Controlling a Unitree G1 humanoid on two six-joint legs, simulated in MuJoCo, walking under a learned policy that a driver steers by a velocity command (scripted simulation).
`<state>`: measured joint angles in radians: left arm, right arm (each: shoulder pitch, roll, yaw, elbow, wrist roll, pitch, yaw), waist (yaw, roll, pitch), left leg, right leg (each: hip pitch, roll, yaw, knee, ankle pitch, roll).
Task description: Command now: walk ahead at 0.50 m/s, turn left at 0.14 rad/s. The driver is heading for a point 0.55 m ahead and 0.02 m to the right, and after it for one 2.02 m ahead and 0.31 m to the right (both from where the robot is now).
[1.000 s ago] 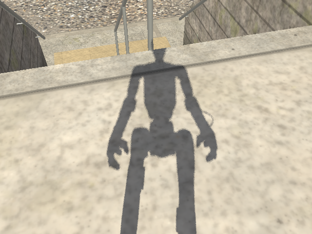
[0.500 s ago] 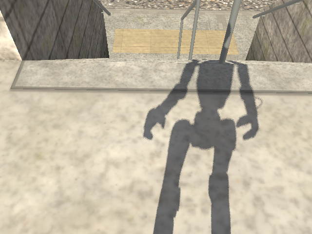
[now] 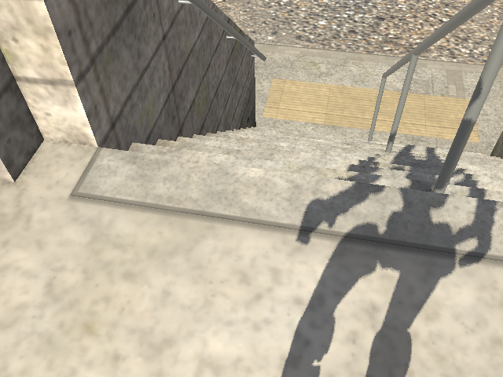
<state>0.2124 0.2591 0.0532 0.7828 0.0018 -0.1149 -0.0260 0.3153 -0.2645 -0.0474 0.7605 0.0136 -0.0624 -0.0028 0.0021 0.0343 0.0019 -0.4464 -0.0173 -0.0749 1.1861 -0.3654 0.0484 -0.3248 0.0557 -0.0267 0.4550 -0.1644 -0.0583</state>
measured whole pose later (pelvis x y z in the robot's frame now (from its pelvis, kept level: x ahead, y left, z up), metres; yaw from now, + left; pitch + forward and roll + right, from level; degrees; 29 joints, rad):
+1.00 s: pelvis +0.54 +0.00 -0.01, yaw -1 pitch +1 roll +1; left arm 0.13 0.24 0.02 0.77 0.06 -0.11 -0.02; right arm 0.38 -0.25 -0.02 0.92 -0.07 -0.11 0.08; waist -0.02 0.00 0.02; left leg -0.19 -0.01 -0.06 0.95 -0.45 0.05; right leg -0.41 0.02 -0.04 0.54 -0.16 -0.07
